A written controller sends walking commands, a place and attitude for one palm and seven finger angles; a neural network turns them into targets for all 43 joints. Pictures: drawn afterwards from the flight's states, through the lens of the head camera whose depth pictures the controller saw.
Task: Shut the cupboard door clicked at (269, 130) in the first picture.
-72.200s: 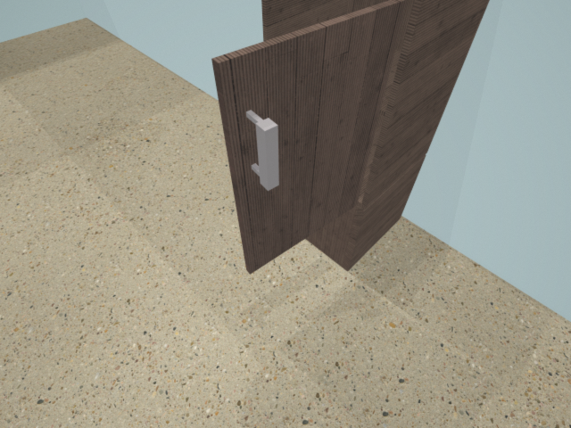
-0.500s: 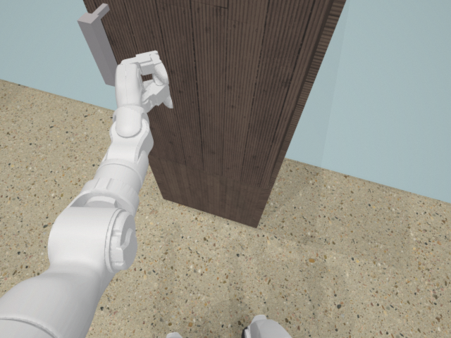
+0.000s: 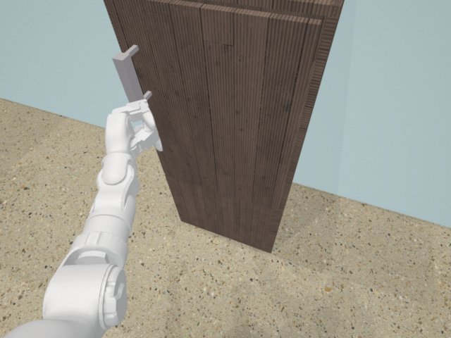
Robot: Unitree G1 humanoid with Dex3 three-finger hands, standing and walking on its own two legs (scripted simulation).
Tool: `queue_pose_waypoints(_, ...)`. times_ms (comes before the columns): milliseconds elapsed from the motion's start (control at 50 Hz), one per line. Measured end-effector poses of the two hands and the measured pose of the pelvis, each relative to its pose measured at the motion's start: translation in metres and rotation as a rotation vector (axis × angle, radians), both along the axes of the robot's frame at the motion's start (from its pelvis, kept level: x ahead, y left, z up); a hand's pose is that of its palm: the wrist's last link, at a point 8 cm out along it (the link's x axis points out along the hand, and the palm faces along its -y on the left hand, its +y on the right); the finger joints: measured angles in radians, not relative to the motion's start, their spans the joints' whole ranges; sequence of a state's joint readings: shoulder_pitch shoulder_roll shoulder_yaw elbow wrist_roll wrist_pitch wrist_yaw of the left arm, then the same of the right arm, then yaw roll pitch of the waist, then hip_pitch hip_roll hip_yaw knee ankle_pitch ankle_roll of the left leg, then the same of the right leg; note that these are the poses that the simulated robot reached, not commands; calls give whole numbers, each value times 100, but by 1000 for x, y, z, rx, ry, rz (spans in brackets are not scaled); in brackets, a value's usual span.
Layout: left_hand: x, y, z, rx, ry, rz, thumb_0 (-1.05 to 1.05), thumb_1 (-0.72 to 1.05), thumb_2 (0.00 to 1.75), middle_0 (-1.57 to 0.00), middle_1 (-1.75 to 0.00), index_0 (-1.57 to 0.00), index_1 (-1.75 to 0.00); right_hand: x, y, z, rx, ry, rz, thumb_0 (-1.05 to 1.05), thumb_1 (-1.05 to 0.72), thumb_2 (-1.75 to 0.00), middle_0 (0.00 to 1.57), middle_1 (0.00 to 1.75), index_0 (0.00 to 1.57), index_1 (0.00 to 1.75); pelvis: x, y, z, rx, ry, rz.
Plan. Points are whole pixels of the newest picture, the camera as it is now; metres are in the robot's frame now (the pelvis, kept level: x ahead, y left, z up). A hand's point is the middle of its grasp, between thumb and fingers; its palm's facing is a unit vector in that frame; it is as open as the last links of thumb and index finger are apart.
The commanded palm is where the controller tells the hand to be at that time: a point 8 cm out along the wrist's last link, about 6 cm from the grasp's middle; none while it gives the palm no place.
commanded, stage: draw the hand back to the body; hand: left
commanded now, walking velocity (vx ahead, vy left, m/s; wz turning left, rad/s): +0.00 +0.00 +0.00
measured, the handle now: (136, 79) +0.65 +0.18 +0.11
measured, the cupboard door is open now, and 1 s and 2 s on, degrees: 0 0 0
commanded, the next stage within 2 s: step back with the hand held close in 1.32 s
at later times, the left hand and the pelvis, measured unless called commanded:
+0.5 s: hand (75, 207) +0.29 +0.19 +0.15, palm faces +0.19 -0.96 -0.21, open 3.2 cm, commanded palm +0.24 +0.24 +0.17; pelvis -0.01 +0.01 +0.02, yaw +2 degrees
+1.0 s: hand out of the picture +0.17 +0.29 +0.18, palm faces +0.50 -0.75 -0.43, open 6.5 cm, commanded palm +0.13 +0.32 +0.20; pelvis +0.01 +0.01 +0.03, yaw +3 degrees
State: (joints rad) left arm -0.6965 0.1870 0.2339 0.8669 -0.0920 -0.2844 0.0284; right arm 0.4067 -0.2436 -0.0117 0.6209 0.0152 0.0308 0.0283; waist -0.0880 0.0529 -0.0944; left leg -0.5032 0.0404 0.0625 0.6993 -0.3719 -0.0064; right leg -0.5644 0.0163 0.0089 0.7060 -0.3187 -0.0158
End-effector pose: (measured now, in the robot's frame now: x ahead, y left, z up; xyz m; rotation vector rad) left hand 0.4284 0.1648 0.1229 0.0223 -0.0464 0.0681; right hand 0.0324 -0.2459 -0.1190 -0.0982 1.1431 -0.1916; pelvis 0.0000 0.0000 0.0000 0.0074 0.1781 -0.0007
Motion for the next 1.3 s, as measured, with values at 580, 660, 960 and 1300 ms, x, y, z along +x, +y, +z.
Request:
queue_pose_waypoints(580,-195,93,46,238,-62,178,1,89,90,-93,-109,-93,-109,164,60,75,-7,-481,238,1,-90,-90,20,30,20,30,-5,10,26,-1,-239,49)
queue_pose_waypoints(660,-216,108,54,276,-67,234,1,89,90,-82,-97,-82,-97,162,68,70,9,-458,253,1,-90,-90,20,30,20,30,-1,12,27,-3,-246,51)
queue_pose_waypoints(960,-290,156,77,448,-40,436,1,89,90,-41,-53,-41,-53,154,51,59,-28,-421,222,1,-90,-90,20,30,20,30,10,15,26,-7,-244,49)
queue_pose_waypoints(1300,-295,151,74,417,-68,453,1,89,90,-21,-31,-22,-31,162,52,71,-43,-503,236,1,-90,-90,20,30,20,30,3,11,26,-4,-256,51)
